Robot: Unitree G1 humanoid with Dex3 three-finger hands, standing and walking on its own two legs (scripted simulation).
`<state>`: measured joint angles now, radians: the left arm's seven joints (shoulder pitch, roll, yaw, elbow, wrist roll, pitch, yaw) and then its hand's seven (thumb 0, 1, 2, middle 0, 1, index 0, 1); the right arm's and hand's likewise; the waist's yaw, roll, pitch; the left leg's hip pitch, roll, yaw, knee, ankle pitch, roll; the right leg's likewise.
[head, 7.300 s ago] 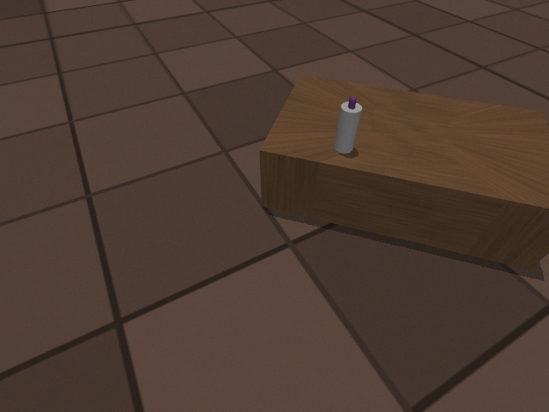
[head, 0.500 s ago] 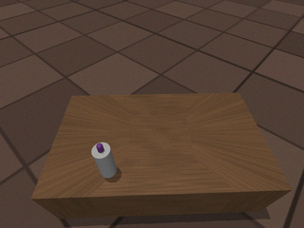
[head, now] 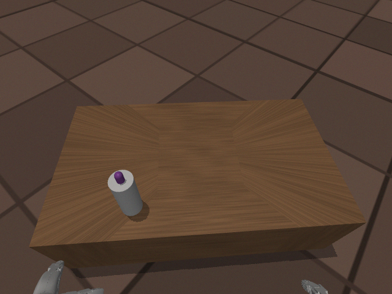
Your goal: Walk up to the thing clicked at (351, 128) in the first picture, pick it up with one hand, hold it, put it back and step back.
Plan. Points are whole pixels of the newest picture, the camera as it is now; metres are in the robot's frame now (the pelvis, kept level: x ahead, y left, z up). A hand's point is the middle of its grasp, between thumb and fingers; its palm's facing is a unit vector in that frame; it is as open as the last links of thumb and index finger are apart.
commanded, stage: go down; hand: left
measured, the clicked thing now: (125, 191) +0.49 +0.23 -0.29
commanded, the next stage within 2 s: none
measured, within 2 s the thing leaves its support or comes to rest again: neither
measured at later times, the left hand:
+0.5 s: hand out of the picture +0.17 +0.27 -0.14, palm faces +0.06 -0.94 -0.33, open 17.2 cm
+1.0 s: hand out of the picture +0.15 +0.28 -0.13, palm faces +0.10 -0.93 -0.34, open 17.5 cm
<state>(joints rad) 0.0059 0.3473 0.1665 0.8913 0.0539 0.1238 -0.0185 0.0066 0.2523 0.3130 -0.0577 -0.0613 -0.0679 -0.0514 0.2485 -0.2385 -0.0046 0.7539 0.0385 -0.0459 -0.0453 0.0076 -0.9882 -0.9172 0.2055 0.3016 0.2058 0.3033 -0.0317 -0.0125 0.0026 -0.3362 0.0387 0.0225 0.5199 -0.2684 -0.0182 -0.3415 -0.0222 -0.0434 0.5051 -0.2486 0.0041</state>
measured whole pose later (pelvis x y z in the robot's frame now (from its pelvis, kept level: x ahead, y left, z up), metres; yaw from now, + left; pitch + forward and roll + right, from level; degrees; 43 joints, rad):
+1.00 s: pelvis +0.01 +0.01 -0.05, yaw +2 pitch +12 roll -3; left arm 0.37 0.38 0.20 0.12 -0.01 0.55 -0.06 0.00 -0.57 0.04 -0.08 -0.05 -0.08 -0.05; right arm 0.28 -0.24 0.02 0.57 0.03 -0.21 -0.17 0.01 -0.86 -0.88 0.21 0.30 0.21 0.30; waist -0.03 0.03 -0.15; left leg -0.70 0.04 -0.04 1.00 -0.51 -0.01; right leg -0.66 -0.03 -0.09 0.92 -0.46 0.02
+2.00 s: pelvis -0.01 +0.01 -0.06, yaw +0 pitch +15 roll -3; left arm -0.31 0.69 0.58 0.91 -0.07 -0.02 -0.45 -0.01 -0.53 0.06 -0.07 -0.01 -0.04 -0.03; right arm 0.35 -0.29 0.02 0.72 -0.02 -0.25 -0.16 0.01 -0.89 -0.90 0.21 0.30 0.21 0.30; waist -0.05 -0.01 -0.09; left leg -0.80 0.05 -0.02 1.02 -0.48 -0.01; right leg -0.77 -0.02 -0.07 0.94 -0.43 0.01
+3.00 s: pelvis -0.01 +0.02 -0.07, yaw +0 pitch +19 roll -4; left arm -0.57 0.86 0.68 1.14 -0.07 -0.17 -0.54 -0.01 -0.48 0.04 -0.06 0.00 -0.04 -0.02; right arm 0.33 -0.30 0.07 0.69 -0.04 -0.17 -0.15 0.01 -0.90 -0.90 0.21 0.30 0.21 0.30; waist -0.09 -0.02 -0.09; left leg -0.93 0.06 -0.04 1.08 -0.49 0.00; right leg -0.88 -0.01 -0.08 0.98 -0.43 0.02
